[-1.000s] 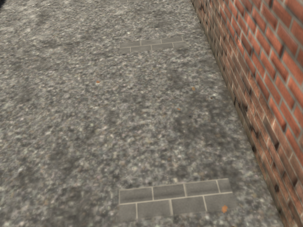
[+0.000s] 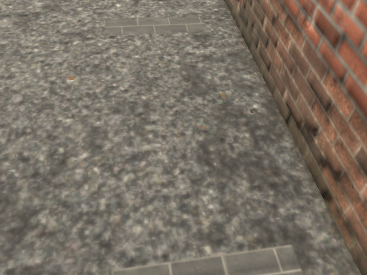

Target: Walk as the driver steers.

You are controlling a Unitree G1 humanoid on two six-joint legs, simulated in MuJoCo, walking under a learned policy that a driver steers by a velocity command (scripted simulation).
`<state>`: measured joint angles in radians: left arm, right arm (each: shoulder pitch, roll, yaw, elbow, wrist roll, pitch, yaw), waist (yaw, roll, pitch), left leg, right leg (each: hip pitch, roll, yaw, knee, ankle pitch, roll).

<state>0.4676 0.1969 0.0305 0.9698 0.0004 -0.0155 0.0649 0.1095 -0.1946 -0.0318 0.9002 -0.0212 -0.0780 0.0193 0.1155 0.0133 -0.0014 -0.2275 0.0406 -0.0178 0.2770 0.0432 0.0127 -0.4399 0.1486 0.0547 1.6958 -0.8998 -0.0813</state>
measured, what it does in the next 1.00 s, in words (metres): goes down: right foot, then left foot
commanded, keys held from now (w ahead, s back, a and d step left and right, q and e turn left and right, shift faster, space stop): e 0.40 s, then q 0.60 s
